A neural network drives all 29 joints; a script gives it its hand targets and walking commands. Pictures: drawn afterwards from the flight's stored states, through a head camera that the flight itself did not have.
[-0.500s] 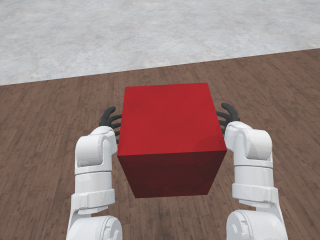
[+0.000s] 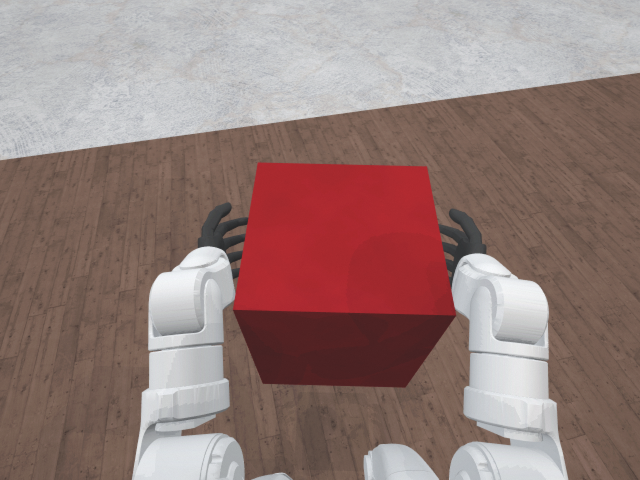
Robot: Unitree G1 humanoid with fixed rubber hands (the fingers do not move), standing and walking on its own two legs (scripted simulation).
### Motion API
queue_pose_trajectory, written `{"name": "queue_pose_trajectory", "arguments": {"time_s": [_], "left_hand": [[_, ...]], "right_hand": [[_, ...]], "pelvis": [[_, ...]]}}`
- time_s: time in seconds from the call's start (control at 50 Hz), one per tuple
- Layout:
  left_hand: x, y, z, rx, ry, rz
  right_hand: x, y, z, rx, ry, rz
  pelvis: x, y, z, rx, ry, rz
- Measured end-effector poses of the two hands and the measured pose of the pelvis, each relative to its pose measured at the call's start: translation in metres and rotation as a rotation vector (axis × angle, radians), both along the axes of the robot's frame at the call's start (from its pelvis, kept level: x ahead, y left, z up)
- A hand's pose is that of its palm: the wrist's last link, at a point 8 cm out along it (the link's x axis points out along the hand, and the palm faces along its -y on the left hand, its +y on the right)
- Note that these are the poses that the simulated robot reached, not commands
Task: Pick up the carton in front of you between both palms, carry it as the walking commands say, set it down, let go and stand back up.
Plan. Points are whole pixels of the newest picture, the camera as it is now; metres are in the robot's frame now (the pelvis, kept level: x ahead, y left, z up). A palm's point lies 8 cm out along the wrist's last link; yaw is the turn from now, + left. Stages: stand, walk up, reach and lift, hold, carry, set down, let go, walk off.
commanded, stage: carry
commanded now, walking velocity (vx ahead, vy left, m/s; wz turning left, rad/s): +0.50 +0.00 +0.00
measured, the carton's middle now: (337, 284) +0.35 -0.01 +0.01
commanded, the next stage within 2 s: none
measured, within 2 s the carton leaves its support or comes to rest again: neither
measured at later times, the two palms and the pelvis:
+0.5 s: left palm (230, 110) +0.64 +0.15 +0.08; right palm (408, 104) +0.66 -0.15 +0.08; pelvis +0.32 -0.02 -0.03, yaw +2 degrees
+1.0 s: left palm (238, 37) +0.98 +0.17 +0.03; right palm (371, 39) +0.97 -0.13 +0.04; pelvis +0.64 +0.03 -0.06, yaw +0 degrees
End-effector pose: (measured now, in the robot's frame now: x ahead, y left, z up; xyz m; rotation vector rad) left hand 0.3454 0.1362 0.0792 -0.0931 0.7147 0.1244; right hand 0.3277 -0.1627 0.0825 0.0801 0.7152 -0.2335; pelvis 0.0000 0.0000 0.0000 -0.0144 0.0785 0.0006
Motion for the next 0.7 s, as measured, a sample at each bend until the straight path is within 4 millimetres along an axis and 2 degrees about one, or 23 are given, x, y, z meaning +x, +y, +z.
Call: {"name": "queue_pose_trajectory", "arguments": {"time_s": [0.14, 0.28, 0.32, 0.38, 0.42, 0.48, 0.54, 0.7], "left_hand": [[0.076, 0.007, 0.017, 0.008, -0.068, 0.014], [0.168, 0.007, 0.036, 0.022, -0.145, 0.033], [0.198, 0.003, 0.035, 0.035, -0.151, 0.031], [0.24, 0.001, 0.028, 0.065, -0.147, 0.048], [0.261, 0.004, 0.019, 0.084, -0.11, 0.063], [0.284, 0.01, 0.005, 0.075, -0.042, 0.099], [0.313, 0.015, 0.001, 0.06, -0.022, 0.123], [0.421, 0.018, 0.015, 0.054, -0.087, 0.105]], "right_hand": [[0.083, 0.006, 0.017, 0.01, -0.068, 0.012], [0.184, 0.006, 0.037, -0.006, -0.144, 0.054], [0.215, 0.003, 0.035, -0.01, -0.15, 0.064], [0.264, 0.001, 0.021, 0.0, -0.146, 0.097], [0.291, 0.003, 0.009, 0.011, -0.11, 0.119], [0.324, 0.011, -0.004, 0.023, -0.044, 0.141], [0.357, 0.015, -0.007, 0.038, -0.024, 0.141], [0.456, 0.018, 0.003, 0.041, -0.088, 0.115]], "pelvis": [[0.078, 0.005, 0.008, -0.012, 0.016, 0.007], [0.174, -0.005, -0.001, 0.004, 0.016, 0.024], [0.206, -0.009, -0.009, 0.01, 0.013, 0.031], [0.254, -0.016, -0.028, 0.019, -0.004, 0.038], [0.275, -0.018, -0.031, 0.007, -0.008, 0.034], [0.306, -0.023, -0.027, 0.02, -0.007, 0.029], [0.337, -0.026, -0.021, 0.029, -0.001, 0.034], [0.433, -0.017, -0.016, 0.04, 0.018, 0.022]]}}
